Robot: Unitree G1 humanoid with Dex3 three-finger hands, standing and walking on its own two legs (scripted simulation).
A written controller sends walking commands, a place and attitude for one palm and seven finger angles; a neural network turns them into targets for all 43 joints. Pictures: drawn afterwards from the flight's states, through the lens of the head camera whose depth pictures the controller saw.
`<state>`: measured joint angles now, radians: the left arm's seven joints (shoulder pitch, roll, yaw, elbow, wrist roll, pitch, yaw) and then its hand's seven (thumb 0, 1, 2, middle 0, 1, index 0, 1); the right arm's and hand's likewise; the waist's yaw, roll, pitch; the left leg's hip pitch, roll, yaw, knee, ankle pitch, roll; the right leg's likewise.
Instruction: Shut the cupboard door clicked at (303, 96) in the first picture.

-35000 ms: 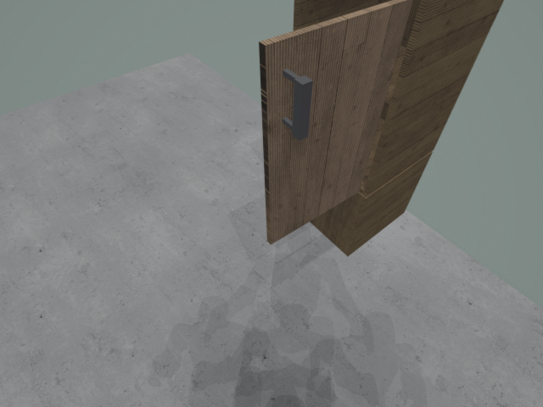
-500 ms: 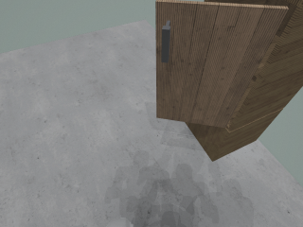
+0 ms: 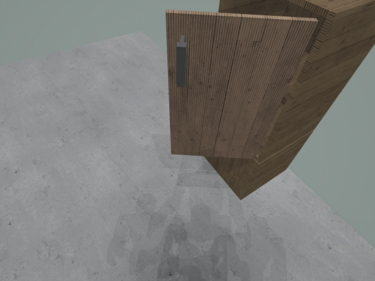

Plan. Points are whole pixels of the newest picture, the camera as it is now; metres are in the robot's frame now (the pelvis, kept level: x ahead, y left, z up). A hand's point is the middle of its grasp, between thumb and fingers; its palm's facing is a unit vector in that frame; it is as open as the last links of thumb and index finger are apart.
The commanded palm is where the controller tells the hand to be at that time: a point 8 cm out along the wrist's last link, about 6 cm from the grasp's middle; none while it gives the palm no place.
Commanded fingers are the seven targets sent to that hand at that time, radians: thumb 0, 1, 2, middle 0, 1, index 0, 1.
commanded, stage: take the last steps up to it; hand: left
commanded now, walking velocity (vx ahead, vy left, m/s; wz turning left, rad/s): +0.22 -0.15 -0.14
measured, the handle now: (181, 61) +0.63 +0.05 +0.13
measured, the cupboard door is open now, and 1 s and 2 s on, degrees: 54 54 54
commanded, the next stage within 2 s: come to a stop and stand still in 0.36 s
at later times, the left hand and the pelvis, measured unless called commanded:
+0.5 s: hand out of the picture +0.12 +0.10 -0.21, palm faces -0.01 -0.99 -0.12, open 7.4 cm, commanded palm none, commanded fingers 0.00 0.90 0.90 -0.20 -0.30 -0.20 -0.30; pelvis +0.13 -0.06 -0.02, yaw -2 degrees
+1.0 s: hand (157, 250) +0.22 +0.09 -0.17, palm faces +0.01 -0.97 -0.26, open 7.4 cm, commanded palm none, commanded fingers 0.00 0.90 0.90 -0.20 -0.30 -0.20 -0.30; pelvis +0.17 -0.10 +0.00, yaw -1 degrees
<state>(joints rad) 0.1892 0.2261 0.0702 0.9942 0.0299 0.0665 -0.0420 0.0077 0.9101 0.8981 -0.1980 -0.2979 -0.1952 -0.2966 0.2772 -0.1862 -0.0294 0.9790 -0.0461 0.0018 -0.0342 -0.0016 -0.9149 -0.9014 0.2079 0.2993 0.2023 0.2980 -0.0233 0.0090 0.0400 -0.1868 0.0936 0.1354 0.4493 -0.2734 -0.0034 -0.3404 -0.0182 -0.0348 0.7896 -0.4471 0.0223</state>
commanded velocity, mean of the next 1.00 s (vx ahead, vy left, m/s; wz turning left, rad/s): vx -0.02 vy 0.01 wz -0.02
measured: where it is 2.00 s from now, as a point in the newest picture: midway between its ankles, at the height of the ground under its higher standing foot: outside the picture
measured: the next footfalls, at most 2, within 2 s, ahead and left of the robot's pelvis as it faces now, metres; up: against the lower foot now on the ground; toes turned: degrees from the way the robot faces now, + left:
right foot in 0.10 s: +0.04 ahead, -0.14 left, +0.00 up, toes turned -5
left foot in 0.46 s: +0.23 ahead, +0.04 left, +0.00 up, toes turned +5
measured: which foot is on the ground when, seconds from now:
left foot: down 0.00-0.10, up 0.12-0.44, down 0.46-0.78, up 0.80-1.00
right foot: up 0.00-0.08, down 0.10-0.48, up 0.50-0.76, down 0.78-1.00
